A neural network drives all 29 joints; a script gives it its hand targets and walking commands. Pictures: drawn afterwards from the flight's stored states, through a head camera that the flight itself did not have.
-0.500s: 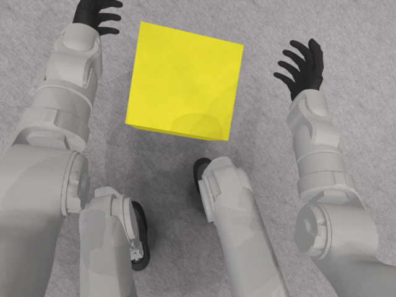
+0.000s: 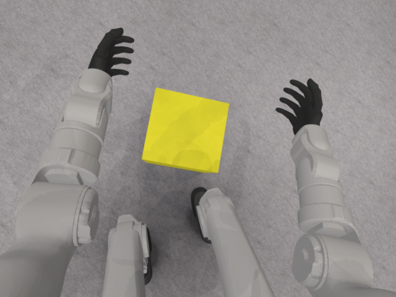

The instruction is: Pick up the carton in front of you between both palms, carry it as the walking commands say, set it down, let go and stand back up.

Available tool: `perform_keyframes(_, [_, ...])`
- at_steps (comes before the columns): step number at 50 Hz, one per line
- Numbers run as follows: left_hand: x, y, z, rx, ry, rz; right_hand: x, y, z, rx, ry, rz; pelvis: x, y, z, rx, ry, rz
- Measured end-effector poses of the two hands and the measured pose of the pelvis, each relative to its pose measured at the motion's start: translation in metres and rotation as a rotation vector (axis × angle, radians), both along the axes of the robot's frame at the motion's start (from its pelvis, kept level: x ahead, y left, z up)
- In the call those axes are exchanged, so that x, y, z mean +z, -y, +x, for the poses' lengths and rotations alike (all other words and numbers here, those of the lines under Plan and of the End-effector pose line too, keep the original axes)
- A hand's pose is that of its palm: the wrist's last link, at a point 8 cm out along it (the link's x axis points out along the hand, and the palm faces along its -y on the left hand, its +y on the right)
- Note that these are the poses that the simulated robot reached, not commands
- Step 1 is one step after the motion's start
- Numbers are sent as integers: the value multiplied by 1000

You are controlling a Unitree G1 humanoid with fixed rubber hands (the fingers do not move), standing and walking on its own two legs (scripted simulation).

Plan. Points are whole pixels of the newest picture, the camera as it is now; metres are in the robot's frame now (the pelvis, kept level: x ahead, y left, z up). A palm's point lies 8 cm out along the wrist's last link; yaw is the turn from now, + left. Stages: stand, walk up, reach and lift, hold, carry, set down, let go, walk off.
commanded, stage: set down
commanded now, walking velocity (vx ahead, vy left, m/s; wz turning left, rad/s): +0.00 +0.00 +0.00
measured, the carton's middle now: (183, 136) +0.45 -0.09 -0.44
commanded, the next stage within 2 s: let go in 0.14 s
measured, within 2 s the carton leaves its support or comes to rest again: neither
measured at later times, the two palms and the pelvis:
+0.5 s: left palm (48, 125) +0.43 +0.12 +0.02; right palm (359, 144) +0.33 -0.27 +0.04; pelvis +0.04 -0.02 +0.13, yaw +2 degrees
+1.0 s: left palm out of the picture +0.32 +0.21 +0.12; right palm out of the picture +0.26 -0.24 +0.14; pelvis +0.11 +0.00 +0.20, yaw -1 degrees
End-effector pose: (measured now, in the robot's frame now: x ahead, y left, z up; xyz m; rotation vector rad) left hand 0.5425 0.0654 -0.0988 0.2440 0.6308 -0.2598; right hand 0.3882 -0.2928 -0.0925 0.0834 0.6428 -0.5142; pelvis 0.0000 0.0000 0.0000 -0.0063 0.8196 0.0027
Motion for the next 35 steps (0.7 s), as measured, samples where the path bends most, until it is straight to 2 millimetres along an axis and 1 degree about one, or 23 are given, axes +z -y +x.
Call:
perform_keyframes(5, [31, -4, -1, 4, -3, 1, 29, -1, -2, 4, 3, 0, 27, 1, 6, -1, 14, 4])
perform_keyframes(10, [56, -8, -4, 16, -10, 1, 54, -2, -2, 22, 1, -2, 51, 3, 11, 2, 31, 8])
perform_keyframes(14, [73, -15, -15, 48, -8, 8, 71, -7, -6, 78, -13, -9, 70, 6, 16, 3, 50, 14])
perform_keyframes(17, [84, -23, -35, 91, -14, 19, 86, -13, -16, 140, -39, -15, 86, 9, 22, 5, 79, 21])
perform_keyframes(21, [99, -37, -75, 178, -35, 39, 108, -18, -36, 232, -85, -24, 110, 14, 31, 8, 144, 28])
perform_keyframes(24, [115, -48, -105, 245, -45, 51, 127, -20, -51, 299, -112, -29, 127, 18, 38, 10, 207, 32])
perform_keyframes(26, [127, -54, -121, 277, -46, 58, 139, -20, -60, 343, -127, -31, 138, 20, 43, 11, 252, 33])
perform_keyframes(31, [155, -69, -149, 314, -46, 66, 167, -22, -80, 426, -152, -37, 158, 24, 58, 9, 358, 29])
perform_keyframes(35, [171, -79, -166, 310, -54, 65, 188, -25, -98, 450, -158, -43, 171, 26, 71, 5, 439, 23])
